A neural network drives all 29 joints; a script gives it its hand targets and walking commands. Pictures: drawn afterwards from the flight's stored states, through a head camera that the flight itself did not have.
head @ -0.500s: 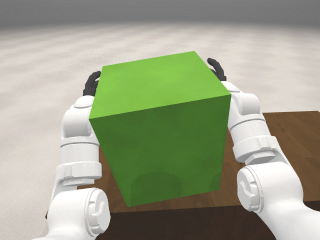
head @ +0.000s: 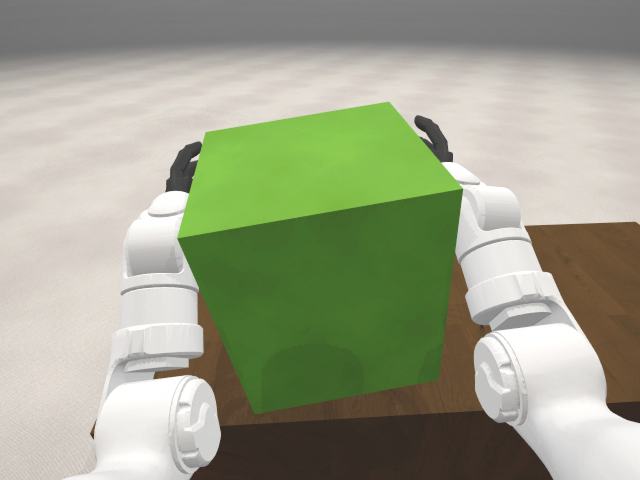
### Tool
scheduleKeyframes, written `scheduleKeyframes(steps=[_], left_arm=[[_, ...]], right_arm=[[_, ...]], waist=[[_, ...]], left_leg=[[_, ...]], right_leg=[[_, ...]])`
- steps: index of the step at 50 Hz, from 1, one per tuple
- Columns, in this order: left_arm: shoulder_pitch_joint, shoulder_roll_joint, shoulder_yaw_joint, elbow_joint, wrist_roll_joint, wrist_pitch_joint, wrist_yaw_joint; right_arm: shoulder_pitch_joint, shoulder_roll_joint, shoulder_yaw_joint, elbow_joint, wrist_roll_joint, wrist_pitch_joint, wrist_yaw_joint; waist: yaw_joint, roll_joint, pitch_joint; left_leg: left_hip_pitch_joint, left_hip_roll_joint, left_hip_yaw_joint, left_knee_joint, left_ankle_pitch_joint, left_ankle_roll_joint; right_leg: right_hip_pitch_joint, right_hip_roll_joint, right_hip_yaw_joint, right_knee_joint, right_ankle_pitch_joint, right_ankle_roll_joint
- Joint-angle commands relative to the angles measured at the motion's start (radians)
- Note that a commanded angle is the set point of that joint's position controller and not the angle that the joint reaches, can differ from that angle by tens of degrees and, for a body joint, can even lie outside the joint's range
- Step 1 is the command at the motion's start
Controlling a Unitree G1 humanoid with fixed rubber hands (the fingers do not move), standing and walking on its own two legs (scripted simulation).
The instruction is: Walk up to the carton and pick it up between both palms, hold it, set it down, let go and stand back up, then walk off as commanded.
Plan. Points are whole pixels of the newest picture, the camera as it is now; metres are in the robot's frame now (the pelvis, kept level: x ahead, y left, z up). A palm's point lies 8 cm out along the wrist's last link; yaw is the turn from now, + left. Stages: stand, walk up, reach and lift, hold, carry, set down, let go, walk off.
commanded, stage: hold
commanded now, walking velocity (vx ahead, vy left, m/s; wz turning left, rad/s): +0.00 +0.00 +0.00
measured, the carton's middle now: (322, 256) +0.31 -0.01 +0.22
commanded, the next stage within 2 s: set down in 0.08 s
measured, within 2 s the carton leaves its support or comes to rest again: neither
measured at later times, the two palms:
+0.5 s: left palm (167, 196) +0.38 +0.16 +0.27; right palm (412, 162) +0.40 -0.13 +0.29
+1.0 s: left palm (184, 202) +0.42 +0.16 +0.24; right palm (406, 198) +0.43 -0.14 +0.23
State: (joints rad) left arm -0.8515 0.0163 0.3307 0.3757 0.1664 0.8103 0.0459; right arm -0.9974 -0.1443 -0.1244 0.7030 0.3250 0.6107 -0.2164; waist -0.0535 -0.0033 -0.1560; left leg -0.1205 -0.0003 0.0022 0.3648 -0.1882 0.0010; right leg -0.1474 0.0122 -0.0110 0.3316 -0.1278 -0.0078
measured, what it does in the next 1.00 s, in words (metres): stands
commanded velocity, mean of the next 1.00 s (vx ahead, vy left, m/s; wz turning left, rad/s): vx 0.00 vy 0.00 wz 0.00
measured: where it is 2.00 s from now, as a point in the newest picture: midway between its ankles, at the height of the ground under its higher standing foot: outside the picture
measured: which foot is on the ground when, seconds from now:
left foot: down 0.00-1.00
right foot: down 0.00-1.00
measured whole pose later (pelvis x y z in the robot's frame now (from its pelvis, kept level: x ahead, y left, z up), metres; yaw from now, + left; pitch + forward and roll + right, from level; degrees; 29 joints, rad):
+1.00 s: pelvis +0.02 +0.00 +0.00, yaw +0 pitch -6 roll -1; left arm -0.85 0.02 0.36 0.42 0.27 0.57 -0.01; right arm -0.96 -0.08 -0.15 0.90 0.17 0.17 -0.09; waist -0.05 -0.01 -0.01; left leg -0.03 0.01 0.00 0.35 -0.23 0.00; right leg -0.05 0.02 -0.01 0.31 -0.16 -0.01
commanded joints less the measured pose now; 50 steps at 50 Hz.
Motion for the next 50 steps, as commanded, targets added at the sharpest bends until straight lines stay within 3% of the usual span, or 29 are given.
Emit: scheduleKeyframes(steps=[1,4,5,6,9,10,12,14,15,16,17,18,20,21,25,29,30,31,34,35,37,38,40,41,44,45,47,48,50], left_arm=[[-0.812,-0.526,-0.434,-0.207,-0.158,-0.038,-0.144],[-0.829,-0.553,-0.478,-0.247,-0.185,-0.042,-0.143],[-0.8,-0.508,-0.411,-0.207,-0.146,-0.03,-0.144],[-0.763,-0.505,-0.39,-0.154,-0.135,-0.033,-0.149],[-0.834,-0.534,-0.406,-0.169,-0.15,-0.052,-0.152],[-0.818,-0.502,-0.371,-0.124,-0.134,-0.058,-0.153],[-0.853,-0.504,-0.349,-0.09,-0.106,-0.083,-0.159],[-0.888,-0.479,-0.303,-0.08,-0.069,-0.128,-0.167],[-0.882,-0.498,-0.335,-0.094,-0.087,-0.149,-0.167],[-0.913,-0.496,-0.299,-0.078,-0.075,-0.169,-0.17],[-0.87,-0.454,-0.238,-0.032,-0.01,-0.175,-0.178],[-0.874,-0.455,-0.222,-0.024,0.006,-0.202,-0.186],[-0.816,-0.403,-0.126,0.06,0.067,-0.225,-0.2],[-0.782,-0.395,-0.127,0.094,0.087,-0.231,-0.211],[-0.733,-0.417,-0.18,0.089,0.059,-0.261,-0.209],[-0.611,-0.43,-0.221,0.071,0.049,-0.279,-0.19],[-0.622,-0.425,-0.234,0.024,0.055,-0.285,-0.183],[-0.597,-0.456,-0.287,-0.028,0.029,-0.288,-0.175],[-0.544,-0.475,-0.327,-0.07,0.009,-0.291,-0.159],[-0.513,-0.494,-0.337,-0.089,0.002,-0.292,-0.151],[-0.474,-0.481,-0.341,-0.082,0.014,-0.28,-0.146],[-0.45,-0.478,-0.328,-0.077,0.014,-0.278,-0.144],[-0.471,-0.495,-0.323,-0.091,0.009,-0.275,-0.137],[-0.438,-0.491,-0.323,-0.103,0.023,-0.267,-0.132],[-0.434,-0.485,-0.329,-0.105,0.012,-0.267,-0.134],[-0.466,-0.493,-0.319,-0.097,0.022,-0.275,-0.127],[-0.47,-0.499,-0.302,-0.064,0.029,-0.272,-0.115],[-0.459,-0.502,-0.302,-0.048,0.031,-0.265,-0.116],[-0.458,-0.473,-0.254,0.016,0.054,-0.266,-0.12]], right_arm=[[-0.764,0.705,0.393,-0.266,0.17,0.01,0.079],[-0.757,0.702,0.395,-0.293,0.184,0.003,0.074],[-0.76,0.684,0.352,-0.236,0.165,0.018,0.085],[-0.763,0.666,0.341,-0.237,0.161,0.009,0.086],[-0.816,0.677,0.321,-0.258,0.121,-0.021,0.101],[-0.832,0.676,0.294,-0.209,0.108,-0.028,0.096],[-0.846,0.67,0.281,-0.184,0.075,-0.066,0.107],[-0.842,0.664,0.219,-0.086,0.008,-0.115,0.127],[-0.824,0.661,0.218,-0.105,-0.008,-0.147,0.133],[-0.794,0.655,0.188,-0.011,-0.039,-0.172,0.145],[-0.763,0.655,0.156,0.049,-0.084,-0.186,0.152],[-0.766,0.68,0.139,0.064,-0.117,-0.23,0.165],[-0.716,0.671,0.065,0.13,-0.184,-0.29,0.19],[-0.655,0.638,0.031,0.203,-0.203,-0.303,0.201],[-0.673,0.586,-0.002,0.146,-0.261,-0.409,0.209],[-0.617,0.552,0.076,0.109,-0.217,-0.453,0.203],[-0.578,0.562,0.092,0.135,-0.209,-0.456,0.206],[-0.57,0.559,0.127,0.067,-0.191,-0.475,0.204],[-0.634,0.535,0.215,-0.066,-0.15,-0.515,0.196],[-0.609,0.54,0.228,-0.054,-0.128,-0.513,0.198],[-0.613,0.513,0.254,-0.099,-0.116,-0.518,0.195],[-0.663,0.515,0.293,-0.154,-0.09,-0.524,0.19],[-0.635,0.527,0.297,-0.117,-0.089,-0.517,0.192],[-0.627,0.513,0.31,-0.128,-0.076,-0.516,0.196],[-0.647,0.513,0.333,-0.173,-0.079,-0.518,0.189],[-0.612,0.527,0.333,-0.107,-0.082,-0.511,0.197],[-0.669,0.504,0.303,-0.117,-0.092,-0.519,0.204],[-0.61,0.476,0.272,-0.041,-0.109,-0.507,0.205],[-0.613,0.476,0.237,-0.001,-0.14,-0.507,0.217]], waist=[[-0.054,0.014,-0.306],[-0.07,0.026,-0.358],[-0.079,-0.013,-0.296],[-0.063,-0.029,-0.262],[-0.075,-0.004,-0.3],[-0.072,-0.027,-0.252],[-0.047,-0.031,-0.264],[-0.045,-0.029,-0.233],[-0.044,-0.009,-0.261],[-0.04,-0.016,-0.228],[-0.017,-0.035,-0.159],[0.004,-0.021,-0.152],[0.022,-0.049,-0.091],[0.017,-0.029,-0.037],[-0.009,-0.016,-0.06],[-0.01,-0.014,-0.149],[-0.003,-0.004,-0.156],[-0.006,0.012,-0.197],[0.024,0.027,-0.247],[0.027,0.012,-0.274],[0.032,0.006,-0.253],[0.065,-0.007,-0.251],[0.05,-0.017,-0.27],[0.067,0.009,-0.264],[0.075,-0.02,-0.267],[0.072,-0.017,-0.254],[0.095,0.018,-0.243],[0.062,0.015,-0.198],[0.084,0.007,-0.164]], left_leg=[[-0.051,-0.046,-0.036,-0.064,0.069,-0.024],[-0.039,-0.043,-0.044,-0.054,0.127,-0.039],[-0.01,-0.056,-0.023,-0.057,0.111,-0.013],[-0.019,-0.056,-0.024,-0.067,0.086,-0.008],[-0.032,-0.051,-0.023,-0.072,0.063,-0.017],[-0.037,-0.057,-0.018,-0.075,0.017,-0.001],[-0.03,-0.046,-0.015,-0.085,0.032,-0.003],[-0.039,-0.045,-0.009,-0.096,-0.041,-0.001],[-0.016,-0.037,-0.004,-0.102,-0.014,-0.012],[-0.03,-0.029,-0.006,-0.123,-0.054,-0.009],[-0.032,-0.03,0.006,-0.138,-0.087,0.0],[-0.031,-0.033,0.013,-0.142,-0.055,0.003],[-0.025,-0.038,0.035,-0.159,-0.1,0.027],[-0.035,-0.03,0.033,-0.175,-0.106,0.018],[-0.009,-0.014,0.033,-0.179,-0.047,-0.001],[0.13,-0.02,0.036,-0.091,0.273,-0.037],[0.15,-0.029,0.039,-0.085,0.293,-0.038],[0.176,-0.02,0.026,-0.063,0.389,-0.056],[0.202,-0.027,0.022,-0.016,0.522,-0.064],[0.245,-0.025,0.02,-0.001,0.576,-0.066],[0.227,-0.023,0.009,0.002,0.565,-0.062],[0.211,-0.028,0.018,0.0,0.56,-0.059],[0.232,-0.027,0.013,-0.002,0.543,-0.047],[0.229,-0.029,0.016,0.006,0.541,-0.053],[0.212,-0.031,0.014,0.0,0.533,-0.046],[0.219,-0.032,0.011,-0.005,0.519,-0.045],[0.205,-0.028,0.018,-0.008,0.531,-0.055],[0.219,-0.018,0.007,-0.015,0.511,-0.055],[0.182,-0.018,0.02,-0.04,0.403,-0.043]], right_leg=[[0.316,0.05,0.026,-0.031,0.207,0.05],[0.325,0.063,0.022,-0.02,0.245,0.051],[0.3,0.057,0.036,-0.075,0.175,0.045],[0.284,0.054,0.035,-0.081,0.142,0.044],[0.288,0.051,0.024,-0.067,0.138,0.039],[0.256,0.042,0.021,-0.079,0.101,0.048],[0.266,0.048,0.01,-0.07,0.075,0.04],[0.232,0.033,0.005,-0.077,-0.018,0.042],[0.241,0.033,-0.003,-0.074,0.006,0.031],[0.246,0.032,0.0,-0.076,-0.047,0.024],[0.237,0.028,-0.009,-0.089,-0.096,0.028],[0.249,0.021,-0.015,-0.087,-0.077,0.028],[0.25,0.005,-0.022,-0.106,-0.156,0.042],[0.245,0.012,-0.035,-0.102,-0.158,0.031],[0.301,0.027,-0.058,-0.108,-0.07,0.026],[0.33,0.039,-0.069,-0.098,0.155,0.026],[0.347,0.039,-0.069,-0.095,0.177,0.031],[0.353,0.048,-0.076,-0.084,0.231,0.021],[0.365,0.054,-0.082,-0.072,0.31,0.018],[0.374,0.06,-0.082,-0.073,0.34,0.016],[0.366,0.059,-0.083,-0.072,0.343,0.015],[0.379,0.062,-0.081,-0.065,0.354,0.019],[0.369,0.058,-0.08,-0.065,0.351,0.019],[0.358,0.058,-0.075,-0.061,0.362,0.018],[0.37,0.055,-0.071,-0.054,0.395,0.023],[0.364,0.054,-0.07,-0.064,0.356,0.022],[0.325,0.06,-0.072,-0.065,0.324,0.012],[0.298,0.059,-0.075,-0.079,0.266,0.007],[0.282,0.049,-0.069,-0.092,0.198,0.004]])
